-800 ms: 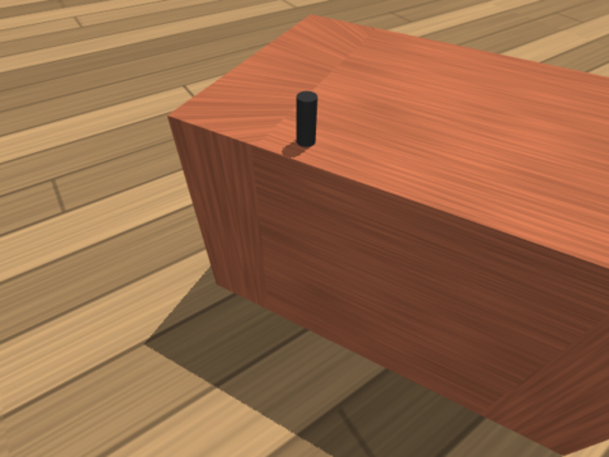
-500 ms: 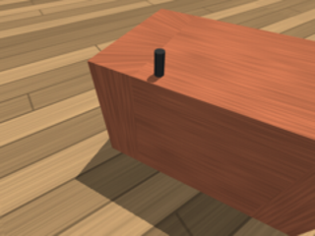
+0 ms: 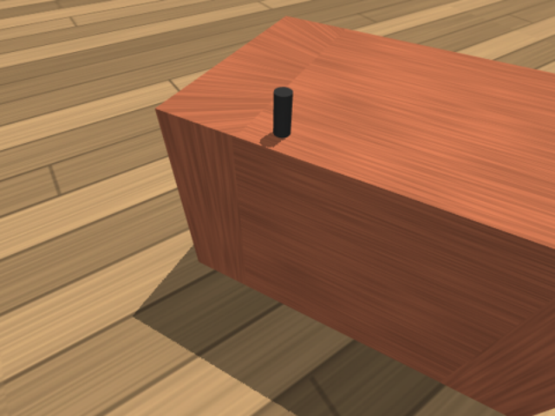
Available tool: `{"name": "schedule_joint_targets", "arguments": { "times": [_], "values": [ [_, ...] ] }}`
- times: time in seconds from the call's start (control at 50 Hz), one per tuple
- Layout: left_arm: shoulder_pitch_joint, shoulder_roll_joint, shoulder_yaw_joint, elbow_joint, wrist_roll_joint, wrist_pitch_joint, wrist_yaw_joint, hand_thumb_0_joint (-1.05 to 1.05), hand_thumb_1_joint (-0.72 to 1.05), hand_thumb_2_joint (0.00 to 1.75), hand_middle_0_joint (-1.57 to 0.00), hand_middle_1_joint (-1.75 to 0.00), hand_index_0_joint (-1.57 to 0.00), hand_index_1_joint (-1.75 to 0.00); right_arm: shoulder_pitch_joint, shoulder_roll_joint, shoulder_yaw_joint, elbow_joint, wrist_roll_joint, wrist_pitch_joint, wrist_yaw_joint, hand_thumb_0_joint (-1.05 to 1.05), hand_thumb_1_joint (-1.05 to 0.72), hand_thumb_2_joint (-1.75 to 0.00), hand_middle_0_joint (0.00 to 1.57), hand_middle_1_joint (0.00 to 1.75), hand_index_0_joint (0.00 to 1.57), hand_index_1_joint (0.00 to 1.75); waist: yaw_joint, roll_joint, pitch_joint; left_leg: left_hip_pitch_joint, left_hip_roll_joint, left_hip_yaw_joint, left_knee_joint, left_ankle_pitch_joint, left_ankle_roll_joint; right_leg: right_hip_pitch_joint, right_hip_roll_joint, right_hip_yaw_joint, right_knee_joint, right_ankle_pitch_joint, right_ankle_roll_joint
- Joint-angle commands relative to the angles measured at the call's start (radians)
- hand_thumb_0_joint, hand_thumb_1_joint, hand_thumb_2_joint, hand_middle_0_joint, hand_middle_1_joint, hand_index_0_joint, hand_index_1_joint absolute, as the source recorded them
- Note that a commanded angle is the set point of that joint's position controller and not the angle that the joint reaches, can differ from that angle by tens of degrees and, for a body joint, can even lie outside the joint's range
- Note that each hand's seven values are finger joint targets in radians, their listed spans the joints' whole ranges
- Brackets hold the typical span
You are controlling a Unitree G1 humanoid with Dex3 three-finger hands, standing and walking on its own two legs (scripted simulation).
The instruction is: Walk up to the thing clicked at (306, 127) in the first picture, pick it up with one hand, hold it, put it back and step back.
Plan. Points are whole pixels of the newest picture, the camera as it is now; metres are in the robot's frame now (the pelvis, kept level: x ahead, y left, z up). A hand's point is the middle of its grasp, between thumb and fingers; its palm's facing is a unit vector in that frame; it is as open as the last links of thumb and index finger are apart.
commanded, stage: stand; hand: left
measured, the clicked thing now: (282, 113) +0.76 -0.01 +0.02
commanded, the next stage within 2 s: walk up in 0.32 s
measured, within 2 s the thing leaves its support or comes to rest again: neither
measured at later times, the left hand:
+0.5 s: hand out of the picture +0.09 +0.26 -0.16, palm faces -0.15 -0.91 -0.38, open 7.4 cm
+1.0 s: hand (132, 352) +0.26 +0.26 -0.14, palm faces -0.29 -0.83 -0.47, open 7.4 cm
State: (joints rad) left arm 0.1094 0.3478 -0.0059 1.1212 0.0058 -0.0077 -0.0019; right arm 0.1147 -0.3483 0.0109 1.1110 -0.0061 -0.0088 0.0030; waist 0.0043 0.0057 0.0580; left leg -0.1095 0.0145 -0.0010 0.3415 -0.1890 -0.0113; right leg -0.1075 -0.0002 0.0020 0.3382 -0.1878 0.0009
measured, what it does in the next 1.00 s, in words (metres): walks ahead, turning right: right foot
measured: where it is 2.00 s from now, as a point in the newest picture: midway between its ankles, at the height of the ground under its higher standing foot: outside the picture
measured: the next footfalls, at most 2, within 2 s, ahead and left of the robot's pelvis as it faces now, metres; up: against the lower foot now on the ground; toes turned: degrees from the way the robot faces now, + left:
right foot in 0.58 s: +0.12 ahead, -0.16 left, +0.00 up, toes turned -13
left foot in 1.06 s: +0.37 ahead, +0.12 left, +0.00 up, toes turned -29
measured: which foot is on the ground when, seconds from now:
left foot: down 0.00-0.60, up 0.62-1.00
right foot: down 0.00-0.40, up 0.42-0.56, down 0.58-1.00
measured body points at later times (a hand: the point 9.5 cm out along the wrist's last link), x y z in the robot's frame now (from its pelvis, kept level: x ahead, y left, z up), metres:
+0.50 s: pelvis +0.02 -0.01 -0.01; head +0.03 -0.02 +0.44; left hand +0.10 +0.31 -0.13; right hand +0.07 -0.33 -0.13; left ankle +0.00 +0.12 -0.75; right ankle +0.02 -0.12 -0.72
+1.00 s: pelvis +0.17 -0.02 -0.03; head +0.20 -0.05 +0.42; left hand +0.28 +0.30 -0.11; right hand +0.18 -0.36 -0.14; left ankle +0.32 +0.12 -0.72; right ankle +0.09 -0.15 -0.75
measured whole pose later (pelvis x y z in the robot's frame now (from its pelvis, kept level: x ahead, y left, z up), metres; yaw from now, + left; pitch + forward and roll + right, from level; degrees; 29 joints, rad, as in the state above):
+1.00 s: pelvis +0.17 -0.02 -0.03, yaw -18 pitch -2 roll -1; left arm 0.45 0.41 0.04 0.81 0.01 -0.09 0.01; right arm 0.22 -0.45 -0.09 0.78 -0.06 0.04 0.09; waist 0.03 0.09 0.10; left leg -0.53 0.13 -0.05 0.85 -0.29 -0.01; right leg -0.17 0.02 0.10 0.61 -0.41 0.01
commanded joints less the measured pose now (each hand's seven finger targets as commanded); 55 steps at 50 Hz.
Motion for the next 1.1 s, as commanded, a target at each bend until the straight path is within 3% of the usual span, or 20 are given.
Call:
{"name": "schedule_joint_targets", "arguments": {
  "times": [0.0,0.28,0.3,0.32,0.36,0.4,0.46,0.54,0.56,0.58,0.6,0.62,0.66,0.72,0.84,0.96,1.02,1.04,1.06,1.08],
  "values": [
    [-0.037,0.208,0.045,-0.057,0.003,-0.023,0.010,0.00,0.90,0.90,-0.20,-0.30,-0.20,-0.30,-0.037,-0.211,-0.044,-0.057,-0.002,-0.024,-0.013,0.00,-0.90,-0.90,0.20,0.30,0.20,0.30,-0.002,-0.001,-0.081,0.013,0.118,-0.087,-0.054,0.126,0.040,0.000,-0.128,0.093,-0.056,0.129,-0.030],
    [-0.031,0.208,0.043,-0.053,0.001,-0.025,0.010,0.00,0.90,0.90,-0.20,-0.30,-0.20,-0.30,-0.037,-0.210,-0.043,-0.054,-0.002,-0.023,-0.012,0.00,-0.90,-0.90,0.20,0.30,0.20,0.30,-0.001,-0.004,-0.072,0.007,0.114,-0.093,-0.061,0.135,0.036,-0.003,-0.125,0.090,-0.062,0.125,-0.027],
    [0.065,0.282,0.098,-0.127,0.014,-0.024,-0.010,0.00,0.90,0.90,-0.20,-0.30,-0.20,-0.30,-0.020,-0.311,-0.114,-0.141,-0.028,-0.038,0.005,0.00,-0.90,-0.90,0.20,0.30,0.20,0.30,-0.021,0.010,-0.119,0.116,0.066,-0.023,0.069,-0.312,0.081,-0.110,-0.072,0.153,-0.003,-0.270,-0.065],
    [0.066,0.279,0.103,-0.128,0.023,-0.024,-0.017,0.00,0.90,0.90,-0.20,-0.30,-0.20,-0.30,0.007,-0.301,-0.120,-0.135,-0.035,-0.040,0.012,0.00,-0.90,-0.90,0.20,0.30,0.20,0.30,-0.030,0.019,-0.070,0.118,0.089,-0.058,0.076,-0.448,0.104,-0.250,-0.095,0.183,0.018,-0.421,-0.080],
    [-0.067,0.239,0.104,-0.200,0.022,-0.026,-0.028,0.00,0.90,0.90,-0.20,-0.30,-0.20,-0.30,0.094,-0.297,-0.136,-0.136,-0.027,-0.035,0.016,0.00,-0.90,-0.90,0.20,0.30,0.20,0.30,-0.104,0.057,0.068,0.147,0.176,-0.183,-0.050,-0.549,0.162,-0.511,-0.027,0.104,0.191,-0.397,-0.052],
    [-0.051,0.229,0.101,-0.234,0.026,-0.033,-0.026,0.00,0.90,0.90,-0.20,-0.30,-0.20,-0.30,0.107,-0.344,-0.163,-0.175,-0.035,-0.048,0.014,0.00,-0.90,-0.90,0.20,0.30,0.20,0.30,-0.117,0.132,0.074,0.163,0.423,-0.381,-0.198,-0.437,0.285,-0.610,-0.056,0.028,0.527,-0.315,-0.028],
    [0.071,0.224,0.098,-0.236,0.011,-0.040,-0.051,0.00,0.90,0.90,-0.20,-0.30,-0.20,-0.30,0.039,-0.324,-0.158,-0.235,-0.036,-0.052,0.022,0.00,-0.90,-0.90,0.20,0.30,0.20,0.30,-0.042,0.133,0.035,0.099,0.356,-0.209,-0.157,-0.337,0.249,-0.462,-0.118,0.034,0.439,-0.287,-0.015],
    [0.261,0.227,0.126,-0.192,0.021,-0.053,-0.052,0.00,0.90,0.90,-0.20,-0.30,-0.20,-0.30,-0.065,-0.289,-0.149,-0.309,-0.040,-0.026,0.043,0.00,-0.90,-0.90,0.20,0.30,0.20,0.30,0.053,0.103,-0.004,-0.149,0.182,0.092,0.126,-0.211,0.148,-0.017,-0.013,-0.108,0.189,-0.016,-0.008],
    [0.385,0.274,0.151,-0.162,0.021,-0.061,-0.035,0.00,0.90,0.90,-0.20,-0.30,-0.20,-0.30,-0.038,-0.237,-0.131,-0.320,-0.036,-0.019,0.045,0.00,-0.90,-0.90,0.20,0.30,0.20,0.30,0.104,-0.076,-0.077,-0.255,0.122,0.142,0.381,-0.206,0.113,0.185,0.004,-0.059,0.154,-0.011,-0.014],
    [0.466,0.369,0.185,-0.170,0.029,-0.070,-0.013,0.00,0.90,0.90,-0.20,-0.30,-0.20,-0.30,-0.006,-0.166,-0.104,-0.348,-0.031,-0.014,0.049,0.00,-0.90,-0.90,0.20,0.30,0.20,0.30,0.149,-0.322,-0.059,-0.497,0.009,0.161,0.663,-0.387,0.065,0.288,-0.134,0.243,-0.002,-0.280,-0.079],
    [0.423,0.442,0.186,-0.227,0.027,-0.078,-0.004,0.00,0.90,0.90,-0.20,-0.30,-0.20,-0.30,0.000,-0.191,-0.107,-0.371,-0.027,-0.004,0.047,0.00,-0.90,-0.90,0.20,0.30,0.20,0.30,0.111,-0.308,-0.053,-0.577,-0.035,0.004,0.800,-0.446,0.027,0.148,-0.387,0.776,-0.193,-0.517,-0.221],
    [0.340,0.437,0.179,-0.259,0.012,-0.076,-0.003,0.00,0.90,0.90,-0.20,-0.30,-0.20,-0.30,-0.029,-0.272,-0.128,-0.362,-0.032,0.004,0.041,0.00,-0.90,-0.90,0.20,0.30,0.20,0.30,0.080,-0.146,0.050,-0.564,0.056,-0.091,0.843,-0.407,0.017,0.016,-0.437,0.824,-0.188,-0.543,-0.298],
    [0.253,0.362,0.159,-0.291,-0.009,-0.085,0.006,0.00,0.90,0.90,-0.20,-0.30,-0.20,-0.30,0.054,-0.271,-0.127,-0.317,-0.019,0.007,0.044,0.00,-0.90,-0.90,0.20,0.30,0.20,0.30,0.026,-0.052,0.074,-0.567,0.114,-0.099,0.823,-0.240,0.026,0.024,-0.317,0.553,-0.122,-0.349,-0.235],
    [0.276,0.330,0.146,-0.310,-0.005,-0.093,0.013,0.00,0.90,0.90,-0.20,-0.30,-0.20,-0.30,0.147,-0.267,-0.136,-0.304,-0.036,0.013,0.054,0.00,-0.90,-0.90,0.20,0.30,0.20,0.30,0.001,-0.070,0.021,-0.437,0.115,-0.083,0.740,-0.161,0.009,-0.058,-0.230,0.363,-0.053,-0.104,-0.197],
    [0.348,0.365,0.162,-0.354,0.002,-0.107,0.026,0.00,0.90,0.90,-0.20,-0.30,-0.20,-0.30,0.056,-0.261,-0.150,-0.406,-0.055,0.021,0.074,0.00,-0.90,-0.90,0.20,0.30,0.20,0.30,0.033,-0.087,0.052,-0.502,0.128,-0.057,0.594,-0.114,-0.018,-0.093,-0.220,0.329,-0.010,-0.075,-0.224],
    [0.380,0.382,0.154,-0.385,0.006,-0.110,0.046,0.00,0.90,0.90,-0.20,-0.30,-0.20,-0.30,0.005,-0.248,-0.156,-0.467,-0.051,0.000,0.079,0.00,-0.90,-0.90,0.20,0.30,0.20,0.30,0.038,-0.134,0.020,-0.427,0.097,-0.012,0.457,-0.102,0.015,-0.086,-0.199,0.271,0.171,0.298,-0.206],
    [0.303,0.356,0.130,-0.418,0.002,-0.093,0.054,0.00,0.90,0.90,-0.20,-0.30,-0.20,-0.30,0.181,-0.265,-0.175,-0.423,-0.042,-0.014,0.068,0.00,-0.90,-0.90,0.20,0.30,0.20,0.30,-0.078,-0.094,-0.074,-0.073,0.015,0.072,0.243,-0.017,0.060,-0.212,-0.117,0.149,0.423,0.407,-0.131],
    [0.337,0.277,0.104,-0.432,-0.001,-0.092,0.058,0.00,0.90,0.90,-0.20,-0.30,-0.20,-0.30,0.295,-0.331,-0.200,-0.398,-0.052,-0.022,0.057,0.00,-0.90,-0.90,0.20,0.30,0.20,0.30,-0.137,0.112,-0.133,0.076,0.059,-0.027,0.159,-0.009,0.094,-0.298,-0.043,0.089,0.697,0.302,-0.082],
    [0.397,0.188,0.074,-0.443,-0.013,-0.093,0.063,0.00,0.90,0.90,-0.20,-0.30,-0.20,-0.30,0.311,-0.394,-0.215,-0.420,-0.055,-0.024,0.044,0.00,-0.90,-0.90,0.20,0.30,0.20,0.30,-0.117,0.341,-0.169,0.218,0.332,-0.400,0.097,0.136,0.172,-0.526,0.079,0.051,0.891,-0.261,-0.029],
    [0.400,0.268,0.095,-0.418,-0.014,-0.084,0.075,0.00,0.90,0.90,-0.20,-0.30,-0.20,-0.30,0.284,-0.430,-0.218,-0.426,-0.008,-0.019,0.039,0.00,-0.90,-0.90,0.20,0.30,0.20,0.30,-0.100,0.263,-0.209,0.135,0.454,-0.589,0.011,0.105,0.295,-0.531,0.072,0.079,1.016,-0.409,-0.041]
  ]
}}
